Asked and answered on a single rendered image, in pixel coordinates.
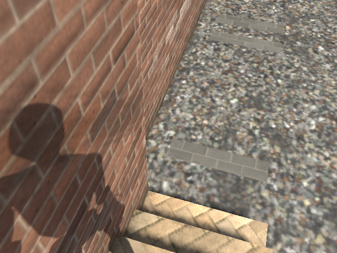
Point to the stairs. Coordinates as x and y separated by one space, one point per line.
170 225

